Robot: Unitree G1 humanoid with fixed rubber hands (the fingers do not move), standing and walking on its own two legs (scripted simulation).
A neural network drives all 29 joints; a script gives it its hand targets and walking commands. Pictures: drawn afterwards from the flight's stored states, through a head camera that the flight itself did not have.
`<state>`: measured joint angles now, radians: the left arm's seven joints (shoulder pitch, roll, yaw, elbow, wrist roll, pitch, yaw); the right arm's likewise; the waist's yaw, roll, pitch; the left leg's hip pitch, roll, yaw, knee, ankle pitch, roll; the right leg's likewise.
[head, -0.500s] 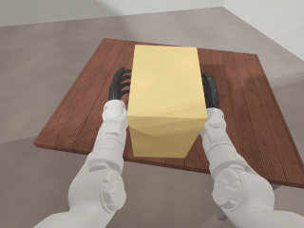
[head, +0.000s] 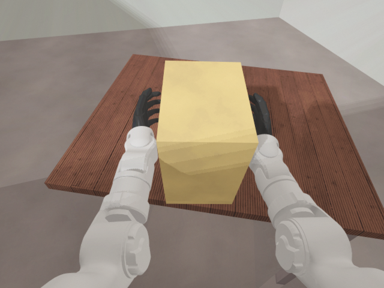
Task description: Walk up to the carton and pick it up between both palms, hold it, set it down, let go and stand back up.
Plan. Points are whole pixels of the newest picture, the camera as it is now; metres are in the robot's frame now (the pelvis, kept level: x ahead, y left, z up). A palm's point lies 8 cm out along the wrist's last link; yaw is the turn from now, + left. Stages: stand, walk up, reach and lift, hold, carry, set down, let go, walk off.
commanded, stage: reach and lift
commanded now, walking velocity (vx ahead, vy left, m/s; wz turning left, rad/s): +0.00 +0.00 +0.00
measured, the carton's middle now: (201, 137) +0.43 +0.00 +0.09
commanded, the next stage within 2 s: hold in 1.90 s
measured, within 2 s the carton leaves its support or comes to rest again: neither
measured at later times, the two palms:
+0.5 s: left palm (122, 96) +0.40 +0.15 +0.22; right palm (263, 100) +0.39 -0.11 +0.22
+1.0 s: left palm (118, 81) +0.39 +0.14 +0.26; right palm (272, 82) +0.39 -0.11 +0.26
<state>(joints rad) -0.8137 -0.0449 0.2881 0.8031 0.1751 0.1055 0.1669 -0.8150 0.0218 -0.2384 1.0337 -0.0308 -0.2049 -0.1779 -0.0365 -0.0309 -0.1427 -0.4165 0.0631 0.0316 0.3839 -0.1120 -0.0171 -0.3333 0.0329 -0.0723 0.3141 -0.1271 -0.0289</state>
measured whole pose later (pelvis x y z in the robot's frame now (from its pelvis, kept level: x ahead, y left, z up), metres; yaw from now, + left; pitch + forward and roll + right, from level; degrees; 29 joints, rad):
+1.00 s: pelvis +0.00 +0.01 +0.00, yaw +1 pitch -2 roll -2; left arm -0.97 0.02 0.32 0.49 0.19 0.79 0.15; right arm -1.07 -0.10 0.00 0.86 0.35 0.46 -0.28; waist -0.09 0.00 -0.11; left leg -0.24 0.04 0.01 0.44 -0.16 0.00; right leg -0.15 0.02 -0.06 0.35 -0.17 0.00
